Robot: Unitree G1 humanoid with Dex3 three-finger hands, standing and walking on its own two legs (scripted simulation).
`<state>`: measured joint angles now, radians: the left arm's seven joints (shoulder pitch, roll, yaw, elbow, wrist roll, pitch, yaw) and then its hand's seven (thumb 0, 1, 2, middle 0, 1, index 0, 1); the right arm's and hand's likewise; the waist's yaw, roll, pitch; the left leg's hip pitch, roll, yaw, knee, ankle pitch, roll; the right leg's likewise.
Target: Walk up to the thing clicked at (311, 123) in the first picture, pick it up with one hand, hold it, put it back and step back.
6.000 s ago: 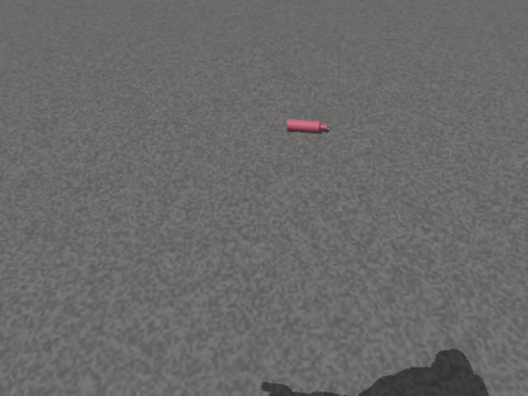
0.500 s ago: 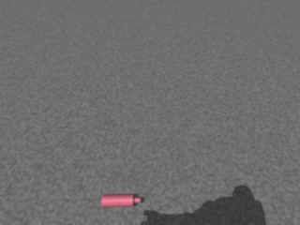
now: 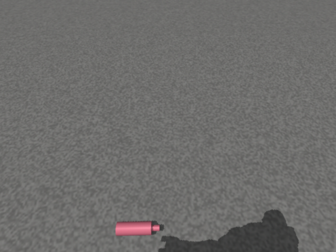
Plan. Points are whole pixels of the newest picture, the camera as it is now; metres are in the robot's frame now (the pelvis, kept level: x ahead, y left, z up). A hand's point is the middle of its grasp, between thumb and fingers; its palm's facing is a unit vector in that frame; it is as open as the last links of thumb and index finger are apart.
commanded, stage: stand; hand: left
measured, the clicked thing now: (138, 228) +0.37 +0.17 -0.75
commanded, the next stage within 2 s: none
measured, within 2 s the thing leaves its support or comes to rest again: neither
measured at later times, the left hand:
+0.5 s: hand out of the picture +0.06 +0.25 -0.16, palm faces -0.02 -0.94 -0.34, open 7.4 cm
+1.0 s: hand out of the picture +0.05 +0.25 -0.16, palm faces -0.01 -0.94 -0.34, open 7.4 cm
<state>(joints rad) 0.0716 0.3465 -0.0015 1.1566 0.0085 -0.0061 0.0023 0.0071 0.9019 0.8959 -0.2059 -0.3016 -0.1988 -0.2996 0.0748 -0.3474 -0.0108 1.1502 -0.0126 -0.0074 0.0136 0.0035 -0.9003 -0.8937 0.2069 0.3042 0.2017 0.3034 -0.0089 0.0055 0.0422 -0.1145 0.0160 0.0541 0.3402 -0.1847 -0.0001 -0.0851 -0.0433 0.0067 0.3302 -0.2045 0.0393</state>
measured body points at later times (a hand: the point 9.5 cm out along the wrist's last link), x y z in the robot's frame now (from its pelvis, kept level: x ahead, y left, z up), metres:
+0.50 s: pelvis -0.01 -0.01 +0.00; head -0.01 -0.01 +0.45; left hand +0.06 +0.30 -0.13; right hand +0.08 -0.31 -0.13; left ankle +0.00 +0.12 -0.75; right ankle -0.01 -0.14 -0.75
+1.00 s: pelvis -0.01 -0.01 +0.00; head -0.01 -0.01 +0.45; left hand +0.05 +0.30 -0.13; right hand +0.06 -0.31 -0.13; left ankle +0.00 +0.12 -0.75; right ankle -0.01 -0.14 -0.75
